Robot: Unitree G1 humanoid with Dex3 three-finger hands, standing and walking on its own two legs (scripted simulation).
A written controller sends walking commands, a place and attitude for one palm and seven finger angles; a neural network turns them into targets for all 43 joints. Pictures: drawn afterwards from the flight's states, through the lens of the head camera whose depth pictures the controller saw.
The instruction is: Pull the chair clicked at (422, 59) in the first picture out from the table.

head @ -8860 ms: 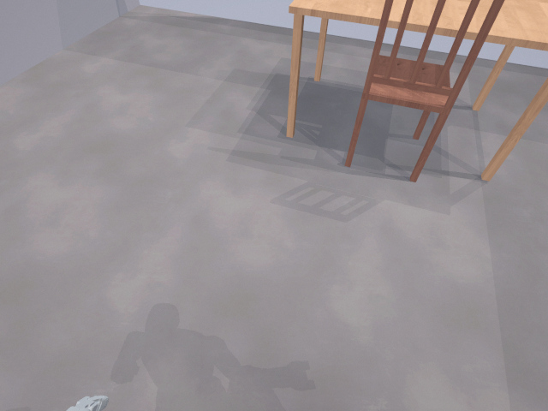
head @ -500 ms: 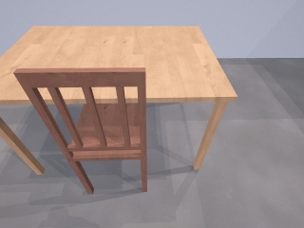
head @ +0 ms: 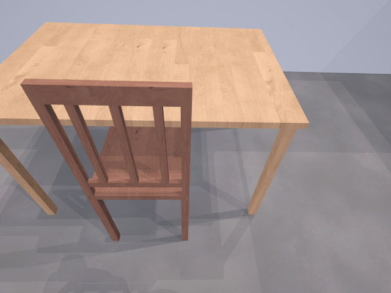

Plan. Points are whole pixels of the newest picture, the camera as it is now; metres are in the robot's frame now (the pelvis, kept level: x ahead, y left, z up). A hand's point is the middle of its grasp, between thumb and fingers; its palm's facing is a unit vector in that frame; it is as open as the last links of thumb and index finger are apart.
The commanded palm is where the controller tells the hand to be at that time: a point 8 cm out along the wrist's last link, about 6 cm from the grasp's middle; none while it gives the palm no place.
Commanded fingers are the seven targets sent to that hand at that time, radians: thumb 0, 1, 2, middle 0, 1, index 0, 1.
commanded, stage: look again from close up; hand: left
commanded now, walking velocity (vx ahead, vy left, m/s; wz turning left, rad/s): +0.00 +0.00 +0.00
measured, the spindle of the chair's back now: (126, 148) +0.51 +0.24 -0.07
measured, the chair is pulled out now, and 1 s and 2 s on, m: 0.00 0.00 0.00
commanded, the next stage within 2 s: none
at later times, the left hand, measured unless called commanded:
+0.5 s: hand out of the picture +0.00 +0.16 -0.18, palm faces +0.02 -0.99 -0.15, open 7.3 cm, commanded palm none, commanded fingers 0.00 0.90 0.90 -0.20 -0.30 -0.20 -0.30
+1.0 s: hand out of the picture +0.00 +0.15 -0.18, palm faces +0.02 -0.99 -0.14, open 7.3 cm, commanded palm none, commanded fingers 0.00 0.90 0.90 -0.20 -0.30 -0.20 -0.30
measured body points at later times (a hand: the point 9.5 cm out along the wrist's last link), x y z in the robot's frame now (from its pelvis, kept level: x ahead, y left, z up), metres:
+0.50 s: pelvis +0.01 +0.00 +0.00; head +0.01 +0.01 +0.45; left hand +0.00 +0.21 -0.16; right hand +0.00 -0.21 -0.16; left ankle +0.02 +0.10 -0.74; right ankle +0.04 -0.13 -0.74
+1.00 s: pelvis +0.02 +0.00 +0.00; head +0.03 +0.01 +0.45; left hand +0.00 +0.20 -0.16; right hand +0.01 -0.21 -0.16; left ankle +0.02 +0.10 -0.74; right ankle +0.04 -0.13 -0.74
